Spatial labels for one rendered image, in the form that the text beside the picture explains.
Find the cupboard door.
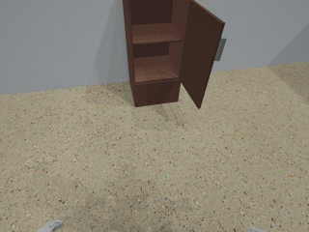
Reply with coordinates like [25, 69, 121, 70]
[179, 0, 225, 109]

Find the robot left hand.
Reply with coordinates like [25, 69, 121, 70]
[37, 219, 63, 232]

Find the handle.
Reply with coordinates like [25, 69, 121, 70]
[214, 37, 227, 62]

